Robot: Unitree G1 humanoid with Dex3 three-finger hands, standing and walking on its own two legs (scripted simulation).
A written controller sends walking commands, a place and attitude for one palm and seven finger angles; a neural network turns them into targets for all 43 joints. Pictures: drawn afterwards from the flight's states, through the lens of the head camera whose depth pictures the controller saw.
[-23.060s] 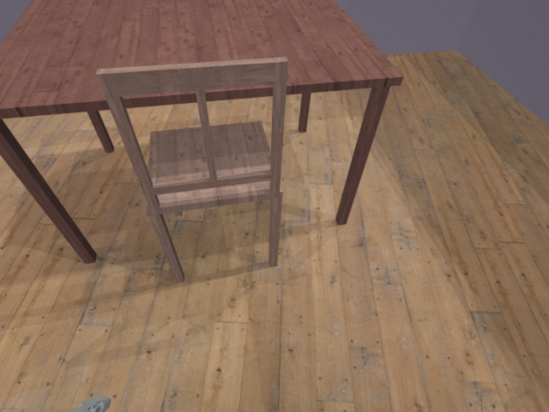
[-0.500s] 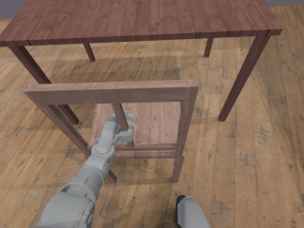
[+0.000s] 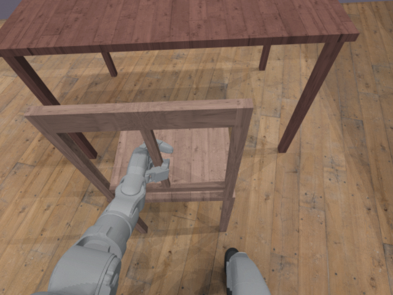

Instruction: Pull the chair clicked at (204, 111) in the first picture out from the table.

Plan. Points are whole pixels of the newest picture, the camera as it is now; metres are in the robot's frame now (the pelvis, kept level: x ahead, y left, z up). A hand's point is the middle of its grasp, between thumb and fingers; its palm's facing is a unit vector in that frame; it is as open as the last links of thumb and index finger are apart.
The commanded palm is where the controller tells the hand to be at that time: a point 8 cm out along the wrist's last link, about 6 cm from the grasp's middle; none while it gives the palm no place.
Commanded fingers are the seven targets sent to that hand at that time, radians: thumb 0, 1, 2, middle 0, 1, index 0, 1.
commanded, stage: step backward, pulling the chair out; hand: left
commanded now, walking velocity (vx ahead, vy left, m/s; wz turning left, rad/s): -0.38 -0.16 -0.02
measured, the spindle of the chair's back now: (158, 161) +0.41 +0.09 -0.04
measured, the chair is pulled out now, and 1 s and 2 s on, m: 0.27 0.27 0.29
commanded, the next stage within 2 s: stop walking, hand still on the chair in 0.84 s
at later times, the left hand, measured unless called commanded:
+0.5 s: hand (164, 169) +0.38 +0.07 -0.03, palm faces -0.11 -0.97 -0.21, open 5.4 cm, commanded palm +0.40 +0.12 -0.03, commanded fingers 0.00 0.90 0.90 -0.50 -1.45 -0.50 -1.45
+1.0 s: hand (164, 169) +0.38 +0.07 -0.03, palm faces -0.11 -0.97 -0.21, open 5.4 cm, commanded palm +0.37 +0.12 -0.01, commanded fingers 0.00 0.90 0.90 -0.50 -1.45 -0.50 -1.45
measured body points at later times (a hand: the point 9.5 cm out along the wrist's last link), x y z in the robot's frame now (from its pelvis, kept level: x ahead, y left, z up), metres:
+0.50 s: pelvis +0.00 -0.01 +0.00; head +0.08 -0.04 +0.44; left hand +0.39 +0.12 -0.02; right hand +0.05 -0.28 -0.14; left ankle -0.09 +0.16 -0.71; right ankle +0.18 -0.13 -0.71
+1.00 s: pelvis +0.00 +0.00 +0.00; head +0.07 -0.04 +0.44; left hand +0.38 +0.12 -0.02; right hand +0.04 -0.27 -0.14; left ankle -0.09 +0.16 -0.71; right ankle +0.18 -0.13 -0.71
